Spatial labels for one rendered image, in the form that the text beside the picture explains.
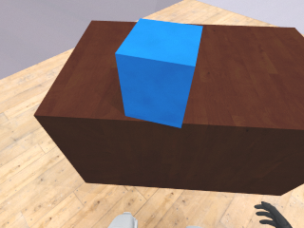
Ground pedestal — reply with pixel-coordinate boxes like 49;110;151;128
33;20;304;196

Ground left robot thigh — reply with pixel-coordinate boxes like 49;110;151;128
107;214;138;228

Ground right robot hand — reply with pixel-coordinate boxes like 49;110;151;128
254;201;293;228

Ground carton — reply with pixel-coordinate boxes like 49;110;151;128
115;18;203;128

